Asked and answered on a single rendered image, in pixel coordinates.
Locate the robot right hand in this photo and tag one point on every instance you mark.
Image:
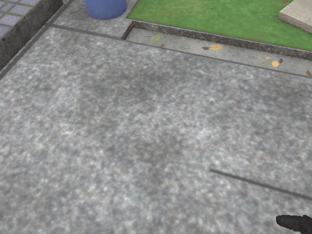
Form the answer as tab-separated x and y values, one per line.
296	223

